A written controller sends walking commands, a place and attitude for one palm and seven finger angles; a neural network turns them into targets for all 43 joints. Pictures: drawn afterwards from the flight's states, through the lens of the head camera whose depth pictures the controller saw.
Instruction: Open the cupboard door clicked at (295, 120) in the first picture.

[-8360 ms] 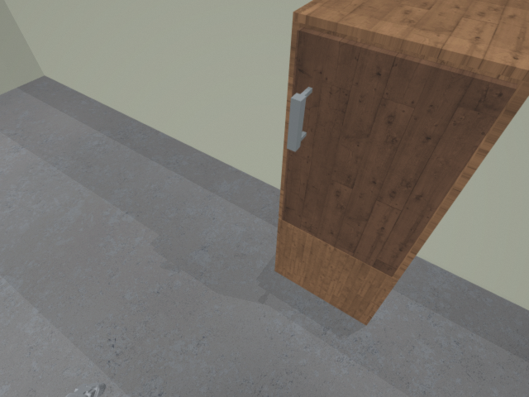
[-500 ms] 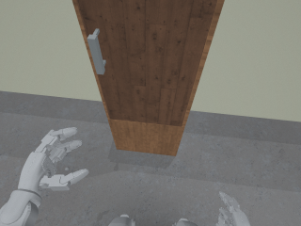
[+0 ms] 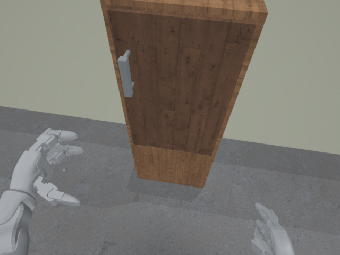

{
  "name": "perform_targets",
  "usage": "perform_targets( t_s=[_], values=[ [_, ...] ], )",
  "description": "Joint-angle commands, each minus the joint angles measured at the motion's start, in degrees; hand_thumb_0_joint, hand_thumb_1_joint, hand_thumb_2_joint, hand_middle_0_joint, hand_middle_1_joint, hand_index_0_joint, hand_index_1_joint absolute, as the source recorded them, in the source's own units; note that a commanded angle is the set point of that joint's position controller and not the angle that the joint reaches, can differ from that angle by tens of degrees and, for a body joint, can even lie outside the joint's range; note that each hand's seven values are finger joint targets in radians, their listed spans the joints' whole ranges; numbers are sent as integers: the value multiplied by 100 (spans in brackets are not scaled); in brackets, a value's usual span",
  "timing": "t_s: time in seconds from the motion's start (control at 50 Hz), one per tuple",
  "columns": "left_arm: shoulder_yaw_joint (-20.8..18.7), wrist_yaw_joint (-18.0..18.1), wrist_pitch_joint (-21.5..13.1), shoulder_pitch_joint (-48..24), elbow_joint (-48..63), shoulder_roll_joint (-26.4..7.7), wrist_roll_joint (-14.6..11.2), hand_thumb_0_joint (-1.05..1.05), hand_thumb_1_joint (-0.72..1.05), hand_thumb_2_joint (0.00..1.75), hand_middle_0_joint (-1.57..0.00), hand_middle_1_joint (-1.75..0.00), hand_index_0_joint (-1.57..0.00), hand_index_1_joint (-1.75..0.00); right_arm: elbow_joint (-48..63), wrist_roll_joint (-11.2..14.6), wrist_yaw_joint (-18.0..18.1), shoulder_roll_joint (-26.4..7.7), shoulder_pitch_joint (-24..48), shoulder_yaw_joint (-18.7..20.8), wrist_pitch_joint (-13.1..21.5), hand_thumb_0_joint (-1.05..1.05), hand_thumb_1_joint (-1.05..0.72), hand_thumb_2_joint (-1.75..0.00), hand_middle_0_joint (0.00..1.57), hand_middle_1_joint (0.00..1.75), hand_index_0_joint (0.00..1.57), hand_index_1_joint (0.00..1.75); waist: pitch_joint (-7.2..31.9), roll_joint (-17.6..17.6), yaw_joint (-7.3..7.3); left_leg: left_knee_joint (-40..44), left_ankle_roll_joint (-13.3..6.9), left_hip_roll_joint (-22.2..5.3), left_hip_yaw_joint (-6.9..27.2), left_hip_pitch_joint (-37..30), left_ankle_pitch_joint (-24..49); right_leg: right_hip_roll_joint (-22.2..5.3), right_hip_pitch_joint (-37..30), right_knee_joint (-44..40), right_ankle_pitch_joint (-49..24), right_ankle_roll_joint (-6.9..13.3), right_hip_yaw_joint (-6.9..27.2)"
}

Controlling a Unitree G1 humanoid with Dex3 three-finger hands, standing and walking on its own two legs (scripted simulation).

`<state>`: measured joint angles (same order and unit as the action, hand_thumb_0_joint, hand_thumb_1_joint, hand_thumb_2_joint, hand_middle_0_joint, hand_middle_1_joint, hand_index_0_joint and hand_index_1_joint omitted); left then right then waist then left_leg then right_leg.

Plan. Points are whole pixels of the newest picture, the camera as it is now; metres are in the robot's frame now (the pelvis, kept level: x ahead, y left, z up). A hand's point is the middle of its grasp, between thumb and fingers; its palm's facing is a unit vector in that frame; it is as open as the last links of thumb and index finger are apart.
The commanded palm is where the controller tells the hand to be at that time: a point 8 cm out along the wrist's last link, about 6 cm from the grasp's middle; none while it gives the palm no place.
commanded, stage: raise the hand with hooked fingers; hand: left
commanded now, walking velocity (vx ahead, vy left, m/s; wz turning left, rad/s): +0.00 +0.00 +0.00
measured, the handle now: (128, 74) +0.59 +0.18 +0.09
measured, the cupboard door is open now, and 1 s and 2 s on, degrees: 0 0 0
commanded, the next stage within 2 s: move the hooked fingers beside the handle in 0.78 s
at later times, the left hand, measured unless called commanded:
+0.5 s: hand (57, 146) +0.30 +0.26 +0.11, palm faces -0.07 -1.00 -0.03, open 14.0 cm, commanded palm +0.27 +0.31 +0.11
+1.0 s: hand (62, 147) +0.30 +0.26 +0.11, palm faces -0.04 -1.00 -0.02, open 14.0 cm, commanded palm +0.29 +0.30 +0.11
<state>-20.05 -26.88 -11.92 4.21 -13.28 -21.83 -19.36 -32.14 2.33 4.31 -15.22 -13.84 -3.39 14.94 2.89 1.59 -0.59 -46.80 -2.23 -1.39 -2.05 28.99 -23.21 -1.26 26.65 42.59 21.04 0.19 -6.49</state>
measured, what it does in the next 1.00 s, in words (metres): stands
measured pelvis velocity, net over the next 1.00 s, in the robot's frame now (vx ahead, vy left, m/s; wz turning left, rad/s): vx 0.00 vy -0.01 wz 0.00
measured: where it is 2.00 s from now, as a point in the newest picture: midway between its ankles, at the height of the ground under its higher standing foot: outside the picture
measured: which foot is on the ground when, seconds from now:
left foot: down 0.00-1.00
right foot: down 0.00-1.00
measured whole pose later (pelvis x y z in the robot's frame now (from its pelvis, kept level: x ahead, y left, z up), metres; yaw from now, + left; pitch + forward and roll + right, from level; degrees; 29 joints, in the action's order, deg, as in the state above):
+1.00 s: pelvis +0.00 -0.01 +0.01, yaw +0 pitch +4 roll -1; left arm -24.7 -32.8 -9.7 -9.5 -28.6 -25.7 -19.5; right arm -33.7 2.8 5.6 -16.4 -15.4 -3.6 12.4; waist 1.6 1.9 -0.4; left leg -41.2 -1.2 -1.6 -2.2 25.1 -20.3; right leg -0.7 23.5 38.4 18.9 1.2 -6.3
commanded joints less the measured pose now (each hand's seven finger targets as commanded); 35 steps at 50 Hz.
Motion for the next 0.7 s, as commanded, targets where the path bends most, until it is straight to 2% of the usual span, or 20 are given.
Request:
perform_targets(
  t_s=[0.0, 0.04, 0.08, 0.12, 0.16, 0.22, 0.26, 0.3, 0.32, 0.34, 0.38, 0.42, 0.46, 0.6, 0.62, 0.68],
  values=[
    [-618, -152, -223, -1395, 970, -1377, -155, 0, -50, 30, -30, -120, -30, -120, 729, 59, 115, -883, 165, 348, 247, 0, -90, -90, 20, 30, 20, 30, 1101, 391, 56, 1007, 139, 59, 473, -930, 1646, 258, -363, -531, -1294, 158, 210],
    [-688, -245, -180, -1666, 948, -1519, -167, 0, -50, 30, -30, -120, -30, -120, 711, 56, 118, -883, 163, 326, 218, 0, -90, -90, 20, 30, 20, 30, 1157, 531, 51, 1026, 150, 69, 466, -1082, 1854, 267, -474, -568, -1473, 187, 228],
    [-762, -309, -122, -1726, 740, -1578, -175, 0, -50, 30, -30, -120, -30, -120, 701, 61, 138, -889, 142, 331, 190, 0, -90, -90, 20, 30, 20, 30, 1181, 288, 54, 1070, 141, 55, 482, -1097, 1880, 271, -493, -618, -1486, 170, 214],
    [-880, -385, -74, -1932, 615, -1757, -194, 0, -50, 30, -30, -120, -30, -120, 695, 44, 142, -919, 146, 313, 171, 0, -90, -90, 20, 30, 20, 30, 1150, 349, 15, 1087, 148, 75, 471, -1125, 1967, 287, -575, -646, -1568, 196, 231],
    [-971, -467, -41, -2075, 485, -1858, -217, 0, -50, 30, -30, -120, -30, -120, 678, 54, 151, -920, 132, 320, 146, 0, -90, -90, 20, 30, 20, 30, 1280, 392, 18, 1125, 143, 74, 449, -1223, 1999, 260, -619, -704, -1611, 180, 249],
    [-1015, -560, 16, -2323, 171, -1969, -232, 0, -50, 30, -30, -120, -30, -120, 662, 65, 164, -948, 121, 311, 104, 0, -90, -90, 20, 30, 20, 30, 1081, 184, 22, 1185, 124, 89, 448, -1142, 1867, 273, -654, -792, -1517, 195, 266],
    [-1110, -614, 7, -2566, 210, -2135, -229, 0, -50, 30, -30, -120, -30, -120, 658, 72, 168, -959, 104, 323, 90, 0, -90, -90, 20, 30, 20, 30, 1322, 432, 18, 1219, 125, 94, 434, -1299, 1994, 240, -726, -813, -1618, 191, 286],
    [-933, -664, 19, -2286, 78, -1882, -235, 0, -50, 30, -30, -120, -30, -120, 688, 79, 147, -946, 69, 346, 102, 0, -90, -90, 20, 30, 20, 30, 1324, 322, 11, 1220, 123, 82, 445, -1356, 2168, 232, -706, -816, -1707, 178, 261],
    [-939, -704, 54, -2181, -48, -1862, -265, 0, -50, 30, -30, -120, -30, -120, 702, 61, 114, -961, 52, 339, 97, 0, -90, -90, 20, 30, 20, 30, 1233, 269, -24, 1189, 115, 92, 410, -1288, 2219, 252, -743, -815, -1812, 196, 292],
    [-881, -722, 70, -2121, -104, -1794, -275, 0, -50, 30, -30, -120, -30, -120, 687, 79, 93, -968, 53, 348, 84, 0, -90, -90, 20, 30, 20, 30, 1160, 181, 0, 1207, 111, 89, 409, -1228, 2231, 241, -726, -815, -1855, 183, 276],
    [-960, -704, 52, -2161, -10, -1895, -244, 0, -50, 30, -30, -120, -30, -120, 707, 78, 66, -993, 44, 385, 74, 0, -90, -90, 20, 30, 20, 30, 1246, 279, -21, 1219, 112, 90, 384, -1242, 2175, 230, -700, -815, -1786, 171, 285],
    [-1071, -654, 33, -2223, 47, -2046, -237, 0, -50, 30, -30, -120, -30, -120, 747, 57, 43, -1003, 51, 376, 55, 0, -90, -90, 20, 30, 20, 30, 1119, 246, -54, 1248, 114, 98, 394, -1172, 2064, 245, -710, -822, -1680, 204, 293],
    [-1193, -575, -53, -2270, 212, -2128, -230, 0, -50, 30, -30, -120, -30, -120, 764, 58, 49, -976, 54, 396, 51, 0, -90, -90, 20, 30, 20, 30, 1332, 364, -53, 1266, 105, 102, 368, -1259, 1972, 229, -751, -838, -1594, 190, 314],
    [-1072, -486, -163, -2337, 136, -1980, -203, 0, -50, 30, -30, -120, -30, -120, 742, 76, 108, -942, 93, 373, 46, 0, -90, -90, 20, 30, 20, 30, 1067, 395, 25, 1321, 77, 103, 338, -1141, 1521, 219, -660, -939, -1244, 177, 367],
    [-1100, -511, -154, -2377, 134, -2060, -210, 0, -50, 30, -30, -120, -30, -120, 753, 58, 113, -972, 78, 370, 40, 0, -90, -90, 20, 30, 20, 30, 1102, 246, 24, 1275, 57, 111, 319, -1105, 1513, 229, -716, -945, -1266, 175, 416],
    [-1026, -545, -135, -2400, 100, -1993, -190, 0, -50, 30, -30, -120, -30, -120, 735, 80, 145, -942, 98, 360, 51, 0, -90, -90, 20, 30, 20, 30, 1116, 425, 43, 1284, 57, 120, 314, -1141, 1458, 208, -670, -971, -1229, 164, 427]
  ],
)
